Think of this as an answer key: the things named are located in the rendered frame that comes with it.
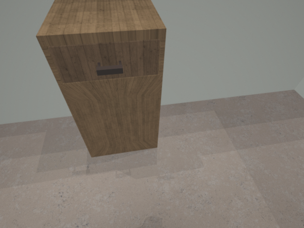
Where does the handle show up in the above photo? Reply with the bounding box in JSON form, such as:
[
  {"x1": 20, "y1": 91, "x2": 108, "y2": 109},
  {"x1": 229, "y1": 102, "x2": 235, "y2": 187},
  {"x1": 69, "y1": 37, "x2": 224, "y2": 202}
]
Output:
[{"x1": 96, "y1": 61, "x2": 123, "y2": 76}]

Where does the drawer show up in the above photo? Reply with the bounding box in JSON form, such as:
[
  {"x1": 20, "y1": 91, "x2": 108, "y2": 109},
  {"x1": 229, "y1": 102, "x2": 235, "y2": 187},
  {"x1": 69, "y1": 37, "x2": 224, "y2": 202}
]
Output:
[{"x1": 48, "y1": 39, "x2": 160, "y2": 83}]

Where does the cabinet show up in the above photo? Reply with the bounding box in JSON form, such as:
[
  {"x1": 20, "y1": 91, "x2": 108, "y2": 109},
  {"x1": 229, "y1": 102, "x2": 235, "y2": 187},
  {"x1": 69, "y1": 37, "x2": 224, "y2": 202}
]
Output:
[{"x1": 36, "y1": 0, "x2": 166, "y2": 157}]

